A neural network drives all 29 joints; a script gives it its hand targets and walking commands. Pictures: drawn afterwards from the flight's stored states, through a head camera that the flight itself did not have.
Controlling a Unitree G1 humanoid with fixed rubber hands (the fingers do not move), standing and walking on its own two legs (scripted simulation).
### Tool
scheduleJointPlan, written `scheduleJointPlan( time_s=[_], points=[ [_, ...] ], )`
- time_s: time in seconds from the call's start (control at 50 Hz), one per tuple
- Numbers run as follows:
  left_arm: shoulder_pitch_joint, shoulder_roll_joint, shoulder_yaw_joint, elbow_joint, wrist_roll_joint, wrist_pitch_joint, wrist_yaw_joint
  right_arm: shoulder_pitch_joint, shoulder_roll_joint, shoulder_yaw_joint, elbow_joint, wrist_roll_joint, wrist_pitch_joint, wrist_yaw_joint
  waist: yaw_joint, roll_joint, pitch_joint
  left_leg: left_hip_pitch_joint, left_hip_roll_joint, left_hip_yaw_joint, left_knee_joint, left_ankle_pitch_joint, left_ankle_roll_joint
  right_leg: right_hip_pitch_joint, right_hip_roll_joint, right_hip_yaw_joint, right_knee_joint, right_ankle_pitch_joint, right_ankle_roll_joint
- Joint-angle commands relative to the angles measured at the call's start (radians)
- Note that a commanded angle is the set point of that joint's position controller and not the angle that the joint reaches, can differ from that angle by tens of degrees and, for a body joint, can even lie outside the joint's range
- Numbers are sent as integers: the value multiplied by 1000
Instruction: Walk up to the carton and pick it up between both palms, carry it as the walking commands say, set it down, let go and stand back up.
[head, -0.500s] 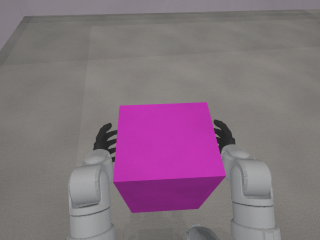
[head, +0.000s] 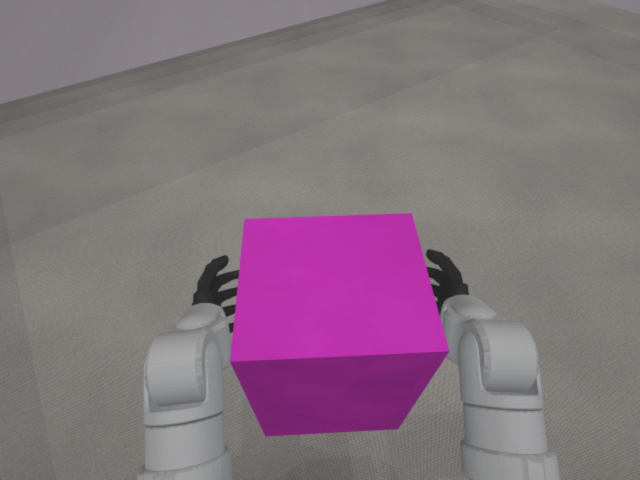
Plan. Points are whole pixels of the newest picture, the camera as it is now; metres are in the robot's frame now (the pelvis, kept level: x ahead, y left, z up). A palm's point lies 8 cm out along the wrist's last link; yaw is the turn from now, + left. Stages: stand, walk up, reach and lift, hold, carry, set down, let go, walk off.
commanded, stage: carry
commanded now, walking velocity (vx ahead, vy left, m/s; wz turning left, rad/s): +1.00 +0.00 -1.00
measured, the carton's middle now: (330, 336) +0.29 +0.02 +0.02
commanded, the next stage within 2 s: none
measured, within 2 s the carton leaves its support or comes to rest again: neither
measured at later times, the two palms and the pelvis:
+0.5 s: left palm (354, 146) +0.72 -0.03 +0.01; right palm (495, 179) +0.63 -0.29 +0.00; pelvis +0.40 -0.07 -0.03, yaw -21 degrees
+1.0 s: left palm (410, 39) +0.98 -0.17 +0.12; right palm (539, 65) +0.86 -0.41 +0.11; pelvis +0.66 -0.16 +0.02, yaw -29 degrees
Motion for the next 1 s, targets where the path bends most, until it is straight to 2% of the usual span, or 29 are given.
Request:
scheduleJointPlan(
  time_s=[0.0, 0.02, 0.04, 0.1, 0.2, 0.26, 0.3, 0.32, 0.34, 0.36, 0.38, 0.42, 0.44, 0.46, 0.48, 0.5, 0.52, 0.58, 0.6, 0.62, 0.64, 0.66, 0.7, 0.72, 0.76, 0.88, 0.9, 0.94, 0.98],
  points=[
    [-602, -889, -727, -29, -489, -3, -287, -447, 914, 639, -35, 340, -7, 218, -74, 163, -320, 782, 423, -380, -227, 173, 191, -574, -158, -128, 303, 74, 35],
    [-610, -883, -694, -30, -485, -1, -293, -462, 928, 645, -23, 342, 3, 223, -81, 93, -277, 767, 408, -277, -259, 124, 182, -589, -182, -146, 234, 62, 37],
    [-567, -891, -692, 2, -471, -3, -288, -453, 915, 641, -26, 350, 13, 230, -72, 109, -268, 807, 362, -179, -244, 218, 124, -595, -170, -156, 266, 124, 37],
    [-601, -912, -690, 29, -474, -2, -290, -512, 935, 640, -7, 372, 21, 243, -64, 139, -167, 740, 345, -22, -244, 334, 84, -607, -163, -225, 182, 181, 24],
    [-730, -917, -751, -83, -525, 4, -268, -545, 920, 622, -57, 404, 30, 261, -53, 336, -57, 747, 307, 250, -238, 584, 59, -653, -146, -344, 146, 218, -3],
    [-703, -917, -757, -79, -521, 3, -262, -531, 898, 605, -31, 387, 40, 268, -19, 283, -120, 643, 230, 402, -104, 1120, 16, -298, -4, -533, -26, 239, -57],
    [-680, -917, -735, -79, -498, 3, -268, -516, 907, 618, -94, 383, 43, 266, 4, 306, -255, 613, 199, 398, 294, 1375, 0, 15, 107, -570, -175, 337, -67],
    [-578, -910, -703, -15, -468, 6, -269, -507, 870, 610, -78, 363, 47, 269, 60, 161, -325, 453, 147, 371, 597, 1211, -22, 277, 115, -491, -307, 427, -95],
    [-573, -942, -701, -8, -472, 1, -269, -582, 871, 629, -142, 372, 38, 265, 49, -24, -389, 163, 26, 311, 870, 554, -49, 523, -112, -77, -264, 767, -225],
    [-552, -932, -693, 24, -470, -6, -270, -555, 917, 656, -134, 383, 39, 267, 0, -330, -429, -165, -127, 193, 1084, -371, -63, 715, -346, 390, -252, 1250, -389],
    [-627, -937, -719, -65, -493, -18, -269, -544, 965, 656, -115, 409, 37, 261, 10, -197, -431, -343, -116, -15, 1179, -445, -48, 827, -373, 482, -219, 1427, -444],
    [-615, -968, -757, -137, -535, -31, -274, -510, 927, 602, -159, 368, 10, 245, 27, -139, -443, -513, -88, -63, 1114, -451, -18, 901, -355, 300, -221, 1546, -371],
    [-610, -973, -728, -189, -549, -58, -270, -575, 966, 656, -249, 421, -13, 237, 21, -203, -516, -446, -48, -74, 1005, -421, 11, 852, -329, 222, -253, 1585, -305],
    [-592, -981, -746, -269, -561, -75, -272, -626, 961, 690, -377, 455, -41, 228, 16, -108, -529, -433, -32, -51, 910, -425, 12, 786, -316, 184, -274, 1562, -233],
    [-569, -977, -727, -312, -553, -81, -265, -594, 998, 702, -369, 470, -43, 223, 3, -121, -543, -365, -6, -58, 734, -386, 14, 731, -304, 108, -299, 1467, -196],
    [-636, -1017, -779, -401, -588, -94, -261, -562, 992, 692, -408, 459, -55, 222, -5, -48, -580, -237, 32, -81, 533, -352, 0, 629, -315, 54, -321, 1330, -183],
    [-567, -1009, -758, -394, -548, -92, -248, -540, 1000, 687, -408, 473, -45, 226, -1, 40, -530, -143, 20, -51, 339, -291, 3, 507, -306, 43, -349, 1332, -171],
    [-513, -967, -776, -387, -523, -102, -230, -436, 972, 667, -379, 450, -57, 241, 12, -17, -507, 143, -106, 116, -92, 128, -20, 402, -212, -112, -309, 1302, -94],
    [-465, -946, -773, -376, -510, -103, -220, -345, 981, 684, -344, 441, -53, 248, -7, -1, -557, 357, -102, 137, -207, 396, -2, 342, -175, -196, -199, 1203, -47],
    [-468, -904, -792, -360, -498, -94, -224, -253, 963, 675, -267, 402, -43, 251, -30, 68, -579, 586, 36, 35, -195, 728, 40, 160, -112, -254, -95, 772, 16],
    [-489, -917, -792, -355, -507, -89, -228, -289, 941, 684, -307, 412, -47, 255, -44, 333, -636, 879, 241, -204, -83, 1225, 149, -135, -48, -220, 18, 215, 42],
    [-528, -931, -815, -342, -512, -78, -231, -310, 901, 667, -298, 399, -40, 257, -40, 401, -603, 933, 332, -258, -27, 1451, 224, -247, -42, -143, 154, -125, 23],
    [-523, -950, -794, -211, -467, -40, -251, -354, 909, 612, -158, 344, -2, 262, -36, 330, -504, 735, 322, -248, -50, 1595, 213, -168, -70, -162, 69, -147, 6],
    [-383, -945, -780, -92, -455, -33, -250, -383, 881, 632, -210, 365, 7, 262, -46, 280, -421, 838, 276, -213, -63, 1455, 182, -339, -40, -225, 17, -123, 48],
    [-398, -892, -755, -45, -462, -17, -262, -316, 865, 622, -118, 329, 24, 253, -60, 139, -365, 916, 278, -184, -86, 1216, 208, -413, -63, -214, -7, -54, 51],
    [-511, -907, -755, -54, -478, -21, -280, -478, 882, 676, -165, 373, 31, 272, -36, 128, -367, 516, 194, 28, -203, 535, 170, -61, -99, -275, -240, 152, 35],
    [-559, -923, -758, -78, -508, -28, -280, -495, 891, 682, -164, 392, 30, 273, -22, 169, -320, 450, 179, 58, -193, 552, 158, -3, -105, -282, -307, 248, 32],
    [-566, -902, -738, -84, -499, -13, -286, -464, 906, 660, -132, 384, 44, 267, -16, 156, -283, 382, 130, 94, -145, 308, 106, 78, -150, -249, -479, 478, 21],
    [-582, -905, -710, -47, -490, -4, -294, -456, 911, 677, -104, 375, 59, 265, -34, -28, -367, 265, 41, 109, -40, -5, 42, 280, -293, -90, -440, 1032, -23]
  ],
)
